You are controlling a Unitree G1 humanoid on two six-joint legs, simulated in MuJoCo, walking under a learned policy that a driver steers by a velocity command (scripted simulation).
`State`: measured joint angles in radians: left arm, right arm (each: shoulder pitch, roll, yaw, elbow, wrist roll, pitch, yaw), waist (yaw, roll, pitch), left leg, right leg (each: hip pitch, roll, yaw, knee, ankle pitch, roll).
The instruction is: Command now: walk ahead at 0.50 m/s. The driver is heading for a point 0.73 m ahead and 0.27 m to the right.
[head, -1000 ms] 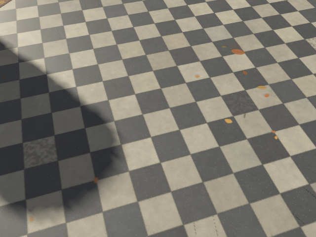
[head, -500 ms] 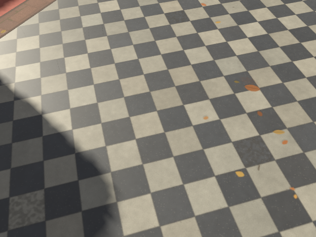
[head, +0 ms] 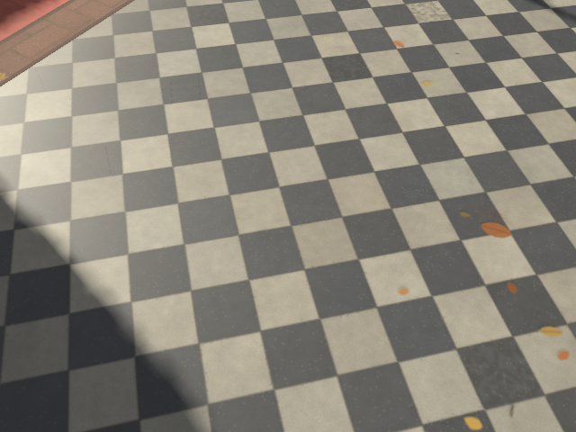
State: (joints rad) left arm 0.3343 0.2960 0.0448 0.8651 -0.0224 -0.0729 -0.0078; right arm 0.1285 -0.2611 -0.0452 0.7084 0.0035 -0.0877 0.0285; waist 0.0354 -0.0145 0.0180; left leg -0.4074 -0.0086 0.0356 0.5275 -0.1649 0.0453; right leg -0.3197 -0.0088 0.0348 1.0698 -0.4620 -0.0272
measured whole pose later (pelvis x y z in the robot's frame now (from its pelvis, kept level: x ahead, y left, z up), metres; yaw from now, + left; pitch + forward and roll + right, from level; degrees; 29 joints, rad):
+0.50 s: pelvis +0.26 -0.05 -0.01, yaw -1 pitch +3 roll +1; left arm 0.08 0.27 0.04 0.73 -0.01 -0.09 -0.04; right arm 0.36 -0.29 -0.05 0.88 0.00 -0.05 -0.01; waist -0.05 0.00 0.02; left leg -0.14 0.01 -0.01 0.82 -0.50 0.01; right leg -0.48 0.00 -0.03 0.57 -0.14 -0.06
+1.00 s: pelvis +0.51 -0.04 +0.00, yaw -15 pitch +3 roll +1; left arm 0.39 0.30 0.07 0.79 -0.03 -0.03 0.02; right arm 0.04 -0.26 -0.05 0.70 -0.01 -0.12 0.02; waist 0.07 -0.02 0.00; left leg -0.42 -0.02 -0.02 0.51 -0.13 0.01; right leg -0.21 0.06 0.18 0.81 -0.51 -0.04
